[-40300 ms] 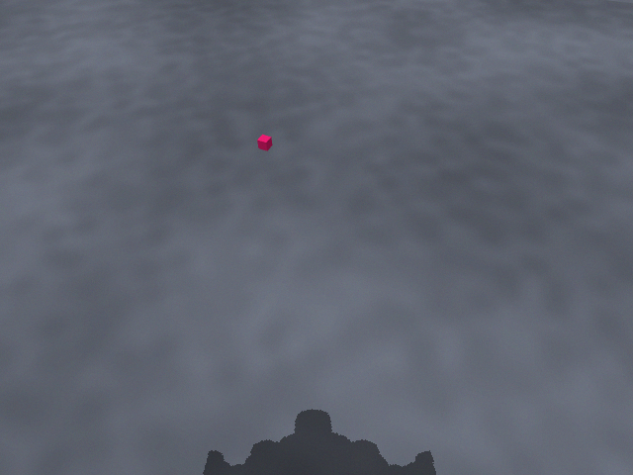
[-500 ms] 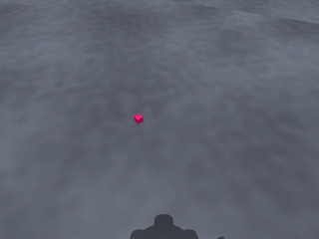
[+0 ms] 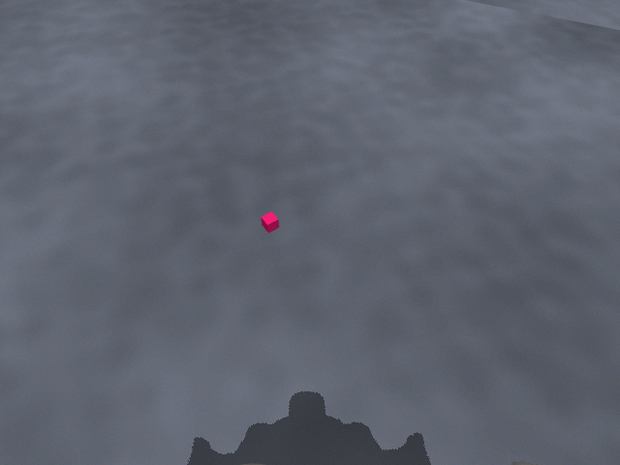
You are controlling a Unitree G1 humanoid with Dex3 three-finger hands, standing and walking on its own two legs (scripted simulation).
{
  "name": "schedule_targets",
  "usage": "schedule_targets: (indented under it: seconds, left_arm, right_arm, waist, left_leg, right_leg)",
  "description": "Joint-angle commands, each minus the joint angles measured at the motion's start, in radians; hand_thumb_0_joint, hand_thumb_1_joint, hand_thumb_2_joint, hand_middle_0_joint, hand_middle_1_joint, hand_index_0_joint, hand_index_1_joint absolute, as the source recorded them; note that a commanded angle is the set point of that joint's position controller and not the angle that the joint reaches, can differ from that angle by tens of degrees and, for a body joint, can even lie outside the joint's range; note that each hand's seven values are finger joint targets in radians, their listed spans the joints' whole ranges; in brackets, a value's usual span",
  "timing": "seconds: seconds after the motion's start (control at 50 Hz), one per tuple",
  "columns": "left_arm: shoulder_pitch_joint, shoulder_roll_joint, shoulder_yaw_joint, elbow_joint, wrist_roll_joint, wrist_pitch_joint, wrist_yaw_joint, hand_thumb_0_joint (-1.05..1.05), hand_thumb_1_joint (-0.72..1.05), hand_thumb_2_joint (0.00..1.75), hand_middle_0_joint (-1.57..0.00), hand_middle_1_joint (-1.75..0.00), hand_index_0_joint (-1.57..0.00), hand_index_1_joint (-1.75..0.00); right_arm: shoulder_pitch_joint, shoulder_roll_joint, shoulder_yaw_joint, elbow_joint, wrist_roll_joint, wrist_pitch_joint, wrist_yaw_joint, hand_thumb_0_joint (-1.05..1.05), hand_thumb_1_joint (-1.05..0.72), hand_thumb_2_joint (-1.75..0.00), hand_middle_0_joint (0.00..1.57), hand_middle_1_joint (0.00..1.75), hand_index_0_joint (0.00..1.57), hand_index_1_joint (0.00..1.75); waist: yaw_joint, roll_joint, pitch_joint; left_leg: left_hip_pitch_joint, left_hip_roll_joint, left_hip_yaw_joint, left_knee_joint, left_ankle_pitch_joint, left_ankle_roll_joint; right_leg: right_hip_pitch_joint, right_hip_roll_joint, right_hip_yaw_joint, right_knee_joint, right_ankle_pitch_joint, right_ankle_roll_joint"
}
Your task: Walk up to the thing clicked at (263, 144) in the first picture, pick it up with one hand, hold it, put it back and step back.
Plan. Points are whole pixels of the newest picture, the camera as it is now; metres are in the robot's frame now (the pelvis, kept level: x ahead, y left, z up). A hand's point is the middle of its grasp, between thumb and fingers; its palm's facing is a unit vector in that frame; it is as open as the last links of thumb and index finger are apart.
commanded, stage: step back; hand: left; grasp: from above
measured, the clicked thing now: (270, 222) +1.07 +0.20 -0.74
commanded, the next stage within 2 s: stand in 0.16 s
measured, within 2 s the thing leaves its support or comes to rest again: neither
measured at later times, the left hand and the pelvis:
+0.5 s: hand out of the picture +0.10 +0.25 -0.14, palm faces -0.04 -0.94 -0.33, open 7.4 cm; pelvis +0.01 +0.00 +0.02, yaw +0 degrees
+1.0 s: hand out of the picture +0.07 +0.25 -0.14, palm faces -0.03 -0.94 -0.34, open 7.4 cm; pelvis +0.00 +0.00 +0.02, yaw +0 degrees
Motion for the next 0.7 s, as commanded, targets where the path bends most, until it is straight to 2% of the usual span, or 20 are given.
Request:
schedule_targets:
  seconds: [0.0,0.04,0.08,0.12,0.14,0.18,0.24,0.26,0.34,0.44,0.46,0.52,0.6,0.62,0.66,0.68]
  left_arm:
    - [-0.026,0.205,0.045,-0.039,-0.007,-0.028,0.018,0.00,0.90,0.90,-0.20,-0.30,-0.20,-0.30]
    - [-0.044,0.199,0.041,-0.035,-0.006,-0.026,0.021,0.00,0.90,0.90,-0.20,-0.30,-0.20,-0.30]
    - [-0.066,0.195,0.039,-0.029,-0.005,-0.024,0.023,0.00,0.90,0.90,-0.20,-0.30,-0.20,-0.30]
    - [-0.080,0.191,0.035,-0.024,-0.004,-0.020,0.023,0.00,0.90,0.90,-0.20,-0.30,-0.20,-0.30]
    - [-0.085,0.160,0.016,0.000,-0.008,-0.014,0.016,0.00,0.90,0.90,-0.20,-0.30,-0.20,-0.30]
    - [-0.102,0.159,0.013,0.005,-0.006,-0.011,0.013,0.00,0.90,0.90,-0.20,-0.30,-0.20,-0.30]
    - [-0.128,0.170,0.012,0.018,-0.003,-0.015,0.012,0.00,0.90,0.90,-0.20,-0.30,-0.20,-0.30]
    - [-0.137,0.175,0.014,0.021,-0.001,-0.017,0.012,0.00,0.90,0.90,-0.20,-0.30,-0.20,-0.30]
    - [-0.146,0.172,0.010,0.036,-0.002,-0.018,0.009,0.00,0.90,0.90,-0.20,-0.30,-0.20,-0.30]
    - [-0.148,0.176,0.009,0.048,0.000,-0.020,0.010,0.00,0.90,0.90,-0.20,-0.30,-0.20,-0.30]
    - [-0.150,0.176,0.009,0.051,0.002,-0.018,0.009,0.00,0.90,0.90,-0.20,-0.30,-0.20,-0.30]
    - [-0.149,0.179,0.011,0.055,0.002,-0.018,0.009,0.00,0.90,0.90,-0.20,-0.30,-0.20,-0.30]
    - [-0.138,0.179,0.009,0.063,0.002,-0.016,0.008,0.00,0.90,0.90,-0.20,-0.30,-0.20,-0.30]
    - [-0.146,0.184,0.010,0.062,0.003,-0.016,0.007,0.00,0.90,0.90,-0.20,-0.30,-0.20,-0.30]
    - [-0.124,0.177,0.007,0.066,0.002,-0.017,0.007,0.00,0.90,0.90,-0.20,-0.30,-0.20,-0.30]
    - [-0.126,0.179,0.007,0.069,0.003,-0.018,0.007,0.00,0.90,0.90,-0.20,-0.30,-0.20,-0.30]
  right_arm:
    - [-0.076,-0.232,-0.043,-0.052,0.007,-0.033,-0.020,0.00,-0.90,-0.90,0.20,0.30,0.20,0.30]
    - [-0.075,-0.235,-0.046,-0.041,0.010,-0.032,-0.022,0.00,-0.90,-0.90,0.20,0.30,0.20,0.30]
    - [-0.078,-0.230,-0.048,-0.032,0.012,-0.030,-0.024,0.00,-0.90,-0.90,0.20,0.30,0.20,0.30]
    - [-0.105,-0.223,-0.047,-0.030,0.011,-0.027,-0.024,0.00,-0.90,-0.90,0.20,0.30,0.20,0.30]
    - [-0.083,-0.232,-0.034,-0.017,0.018,-0.034,-0.019,0.00,-0.90,-0.90,0.20,0.30,0.20,0.30]
    - [-0.125,-0.230,-0.036,-0.014,0.016,-0.037,-0.017,0.00,-0.90,-0.90,0.20,0.30,0.20,0.30]
    - [-0.124,-0.219,-0.031,0.000,0.015,-0.038,-0.014,0.00,-0.90,-0.90,0.20,0.30,0.20,0.30]
    - [-0.125,-0.217,-0.032,0.002,0.015,-0.039,-0.013,0.00,-0.90,-0.90,0.20,0.30,0.20,0.30]
    - [-0.132,-0.217,-0.030,0.017,0.016,-0.040,-0.010,0.00,-0.90,-0.90,0.20,0.30,0.20,0.30]
    - [-0.142,-0.215,-0.028,0.030,0.015,-0.039,-0.010,0.00,-0.90,-0.90,0.20,0.30,0.20,0.30]
    - [-0.139,-0.213,-0.027,0.034,0.015,-0.039,-0.010,0.00,-0.90,-0.90,0.20,0.30,0.20,0.30]
    - [-0.135,-0.218,-0.026,0.041,0.013,-0.038,-0.010,0.00,-0.90,-0.90,0.20,0.30,0.20,0.30]
    - [-0.127,-0.221,-0.024,0.048,0.012,-0.036,-0.008,0.00,-0.90,-0.90,0.20,0.30,0.20,0.30]
    - [-0.120,-0.222,-0.023,0.049,0.012,-0.035,-0.009,0.00,-0.90,-0.90,0.20,0.30,0.20,0.30]
    - [-0.126,-0.223,-0.024,0.052,0.012,-0.033,-0.008,0.00,-0.90,-0.90,0.20,0.30,0.20,0.30]
    - [-0.108,-0.227,-0.023,0.056,0.014,-0.033,-0.008,0.00,-0.90,-0.90,0.20,0.30,0.20,0.30]
  waist:
    - [0.000,0.077,-0.157]
    - [-0.006,0.061,-0.184]
    - [-0.012,0.050,-0.195]
    - [-0.008,0.042,-0.169]
    - [-0.018,0.040,-0.160]
    - [-0.009,0.028,-0.141]
    - [-0.016,0.013,-0.140]
    - [-0.020,0.005,-0.162]
    - [-0.023,0.015,-0.142]
    - [-0.021,0.017,-0.142]
    - [-0.024,0.021,-0.134]
    - [-0.025,0.017,-0.125]
    - [-0.023,0.014,-0.117]
    - [-0.029,0.009,-0.111]
    - [-0.021,0.005,-0.120]
    - [-0.031,0.011,-0.111]
  left_leg:
    - [0.084,0.108,-0.105,-0.126,0.364,0.051]
    - [0.130,0.111,-0.089,-0.117,0.452,0.055]
    - [0.151,0.112,-0.078,-0.122,0.495,0.053]
    - [0.144,0.115,-0.077,-0.151,0.433,0.054]
    - [0.132,0.127,-0.123,-0.211,0.367,0.057]
    - [0.148,0.121,-0.117,-0.230,0.331,0.048]
    - [0.171,0.110,-0.102,-0.242,0.344,0.036]
    - [0.197,0.113,-0.098,-0.240,0.385,0.034]
    - [0.203,0.107,-0.091,-0.273,0.306,0.026]
    - [0.204,0.105,-0.082,-0.282,0.301,0.021]
    - [0.198,0.103,-0.085,-0.296,0.262,0.017]
    - [0.179,0.105,-0.086,-0.305,0.252,0.021]
    - [0.175,0.103,-0.094,-0.321,0.161,0.018]
    - [0.172,0.104,-0.093,-0.317,0.177,0.018]
    - [0.189,0.101,-0.093,-0.309,0.170,0.019]
    - [0.174,0.101,-0.095,-0.313,0.154,0.020]
  right_leg:
    - [0.094,-0.086,0.081,-0.062,0.371,-0.052]
    - [0.105,-0.087,0.073,-0.069,0.414,-0.050]
    - [0.111,-0.087,0.067,-0.068,0.430,-0.047]
    - [0.091,-0.085,0.070,-0.080,0.397,-0.042]
    - [0.115,-0.087,0.068,-0.123,0.328,-0.031]
    - [0.107,-0.095,0.073,-0.169,0.310,-0.026]
    - [0.125,-0.109,0.075,-0.205,0.328,-0.024]
    - [0.137,-0.115,0.072,-0.201,0.361,-0.025]
    - [0.118,-0.116,0.079,-0.249,0.293,-0.022]
    - [0.129,-0.125,0.083,-0.269,0.311,-0.023]
    - [0.117,-0.121,0.078,-0.270,0.268,-0.026]
    - [0.132,-0.122,0.081,-0.276,0.268,-0.026]
    - [0.100,-0.117,0.079,-0.291,0.183,-0.028]
    - [0.106,-0.122,0.086,-0.292,0.198,-0.030]
    - [0.088,-0.120,0.084,-0.302,0.186,-0.028]
    - [0.099,-0.120,0.085,-0.302,0.185,-0.026]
